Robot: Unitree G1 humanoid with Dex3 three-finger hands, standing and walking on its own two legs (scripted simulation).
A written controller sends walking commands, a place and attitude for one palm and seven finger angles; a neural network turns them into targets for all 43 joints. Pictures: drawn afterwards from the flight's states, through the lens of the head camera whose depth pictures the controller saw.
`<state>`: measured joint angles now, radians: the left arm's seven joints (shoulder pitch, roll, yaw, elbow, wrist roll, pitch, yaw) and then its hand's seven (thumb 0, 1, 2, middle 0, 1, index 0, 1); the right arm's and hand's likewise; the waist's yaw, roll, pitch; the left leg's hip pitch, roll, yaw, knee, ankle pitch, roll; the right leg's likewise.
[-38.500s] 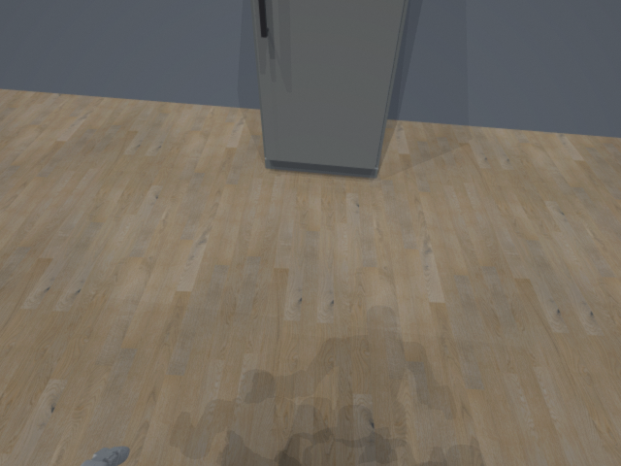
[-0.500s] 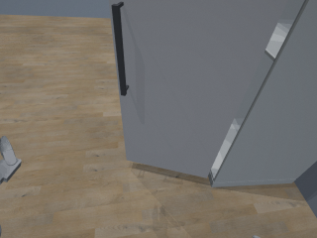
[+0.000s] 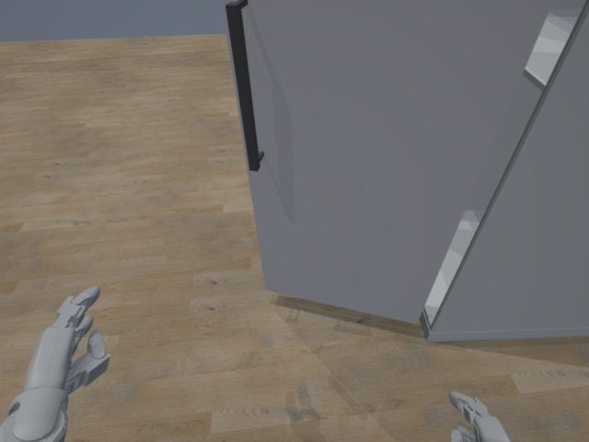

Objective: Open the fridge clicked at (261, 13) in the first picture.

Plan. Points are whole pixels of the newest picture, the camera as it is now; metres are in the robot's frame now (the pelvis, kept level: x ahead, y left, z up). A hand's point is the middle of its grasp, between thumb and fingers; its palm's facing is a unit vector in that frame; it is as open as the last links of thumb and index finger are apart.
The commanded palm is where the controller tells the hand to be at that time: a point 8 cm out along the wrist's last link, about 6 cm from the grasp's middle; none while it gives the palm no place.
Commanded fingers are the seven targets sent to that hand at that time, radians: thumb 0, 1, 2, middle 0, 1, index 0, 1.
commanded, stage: let the arm hang, fingers relaxed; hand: left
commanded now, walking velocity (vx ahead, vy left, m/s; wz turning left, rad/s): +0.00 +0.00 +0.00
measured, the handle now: (249, 95) +0.75 +0.14 +0.14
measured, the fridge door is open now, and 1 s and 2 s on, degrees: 73 73 73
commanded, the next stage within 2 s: look to check the result in 0.98 s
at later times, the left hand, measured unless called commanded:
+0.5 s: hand out of the picture -0.01 +0.21 -0.15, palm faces -0.03 -0.97 -0.25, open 7.3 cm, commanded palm none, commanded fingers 0.00 0.90 0.90 -0.20 -0.30 -0.20 -0.30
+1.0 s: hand out of the picture +0.07 +0.18 -0.15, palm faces -0.05 -0.98 -0.20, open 7.3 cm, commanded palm none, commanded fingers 0.00 0.90 0.90 -0.20 -0.30 -0.20 -0.30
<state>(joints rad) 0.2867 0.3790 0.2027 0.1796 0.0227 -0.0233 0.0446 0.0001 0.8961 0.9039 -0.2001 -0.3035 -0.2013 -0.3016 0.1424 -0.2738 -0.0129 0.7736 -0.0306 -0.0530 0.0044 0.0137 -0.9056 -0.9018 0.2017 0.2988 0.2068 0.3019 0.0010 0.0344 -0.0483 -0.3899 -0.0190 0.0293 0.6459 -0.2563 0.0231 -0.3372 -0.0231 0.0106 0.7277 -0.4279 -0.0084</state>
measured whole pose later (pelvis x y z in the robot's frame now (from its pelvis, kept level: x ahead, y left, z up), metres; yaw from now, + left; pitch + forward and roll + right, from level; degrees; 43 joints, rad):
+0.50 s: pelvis +0.00 +0.00 +0.02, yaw +0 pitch +0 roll -1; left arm 0.27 0.25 0.00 1.12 0.01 0.02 0.02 0.00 0.92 0.90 -0.20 -0.30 -0.20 -0.30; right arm 0.23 -0.20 -0.01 1.08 -0.02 0.03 -0.01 0.01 -0.91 -0.90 0.20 0.30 0.20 0.30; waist 0.00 0.00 0.09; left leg -0.28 0.02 0.01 0.45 -0.17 0.01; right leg -0.18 0.01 0.00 0.42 -0.23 0.00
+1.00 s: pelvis +0.03 +0.00 +0.02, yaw -2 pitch -1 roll +0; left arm 0.18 0.18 0.00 1.12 0.02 -0.01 0.03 0.00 0.91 0.90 -0.20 -0.30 -0.20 -0.30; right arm 0.19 -0.16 -0.01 1.14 -0.02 0.01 -0.02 0.01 -0.92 -0.90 0.20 0.30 0.20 0.30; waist -0.02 -0.01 0.06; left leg -0.21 0.00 0.04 0.40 -0.18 0.01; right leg -0.14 0.00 0.03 0.40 -0.26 0.01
